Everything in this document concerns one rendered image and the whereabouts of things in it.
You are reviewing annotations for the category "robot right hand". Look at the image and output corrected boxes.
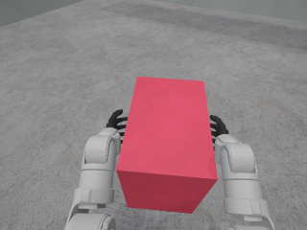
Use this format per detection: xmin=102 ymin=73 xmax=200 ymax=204
xmin=209 ymin=115 xmax=229 ymax=150

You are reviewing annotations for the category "carton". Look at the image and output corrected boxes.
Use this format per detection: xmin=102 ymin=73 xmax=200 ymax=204
xmin=116 ymin=76 xmax=218 ymax=214

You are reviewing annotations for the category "right robot forearm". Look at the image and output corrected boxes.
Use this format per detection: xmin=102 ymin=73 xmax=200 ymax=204
xmin=214 ymin=134 xmax=275 ymax=230

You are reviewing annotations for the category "robot left hand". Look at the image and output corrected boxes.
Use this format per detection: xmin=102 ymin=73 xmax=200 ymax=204
xmin=106 ymin=109 xmax=128 ymax=144

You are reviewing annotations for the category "robot left upper arm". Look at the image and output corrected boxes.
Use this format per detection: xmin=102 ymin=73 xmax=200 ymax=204
xmin=65 ymin=213 xmax=117 ymax=230

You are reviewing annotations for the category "left robot forearm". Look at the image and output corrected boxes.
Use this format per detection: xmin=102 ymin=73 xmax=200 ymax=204
xmin=64 ymin=127 xmax=121 ymax=230

